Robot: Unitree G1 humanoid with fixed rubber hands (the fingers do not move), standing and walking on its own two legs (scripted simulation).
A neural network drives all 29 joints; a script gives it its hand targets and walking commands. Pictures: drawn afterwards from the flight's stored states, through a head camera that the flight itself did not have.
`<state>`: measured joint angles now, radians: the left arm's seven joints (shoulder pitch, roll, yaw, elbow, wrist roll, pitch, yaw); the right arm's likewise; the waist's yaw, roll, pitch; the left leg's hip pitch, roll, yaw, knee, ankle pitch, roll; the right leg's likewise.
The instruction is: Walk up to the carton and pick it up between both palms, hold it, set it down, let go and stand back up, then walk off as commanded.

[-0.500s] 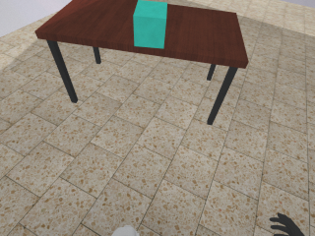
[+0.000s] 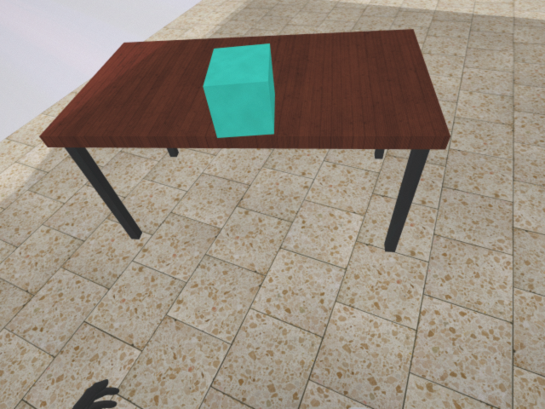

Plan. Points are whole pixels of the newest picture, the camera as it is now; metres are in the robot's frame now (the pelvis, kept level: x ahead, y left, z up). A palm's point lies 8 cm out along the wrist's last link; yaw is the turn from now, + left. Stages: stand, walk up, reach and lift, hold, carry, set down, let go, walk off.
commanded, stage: walk up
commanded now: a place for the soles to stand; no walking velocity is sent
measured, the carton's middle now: (243, 90) +0.96 +0.14 -0.05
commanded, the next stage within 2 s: none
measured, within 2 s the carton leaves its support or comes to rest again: neither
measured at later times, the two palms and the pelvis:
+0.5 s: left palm (71, 380) +0.19 +0.39 -0.12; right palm (445, 299) +0.29 -0.24 -0.06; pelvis +0.16 +0.07 +0.00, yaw +3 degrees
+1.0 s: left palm (90, 265) +0.38 +0.40 -0.05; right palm (427, 276) +0.37 -0.25 -0.12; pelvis +0.32 +0.06 +0.00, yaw -1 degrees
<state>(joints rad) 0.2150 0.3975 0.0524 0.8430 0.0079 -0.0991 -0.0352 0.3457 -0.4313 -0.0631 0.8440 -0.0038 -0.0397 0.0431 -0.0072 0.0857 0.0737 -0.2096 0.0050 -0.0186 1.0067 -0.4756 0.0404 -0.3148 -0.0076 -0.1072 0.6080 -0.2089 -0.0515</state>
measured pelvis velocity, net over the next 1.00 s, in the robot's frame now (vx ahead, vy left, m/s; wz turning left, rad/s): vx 0.32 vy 0.06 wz -0.02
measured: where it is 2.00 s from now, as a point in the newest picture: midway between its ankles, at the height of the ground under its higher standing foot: (271, 346)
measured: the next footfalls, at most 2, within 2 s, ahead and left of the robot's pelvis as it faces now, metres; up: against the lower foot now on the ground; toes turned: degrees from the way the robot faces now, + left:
left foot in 0.38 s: +0.29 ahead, +0.18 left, +0.00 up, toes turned +5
right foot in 0.88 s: +0.41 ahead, -0.05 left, +0.00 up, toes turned -6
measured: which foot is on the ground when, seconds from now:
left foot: up 0.00-0.36, down 0.38-0.90, up 0.92-1.00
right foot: down 0.00-0.42, up 0.44-0.86, down 0.88-1.00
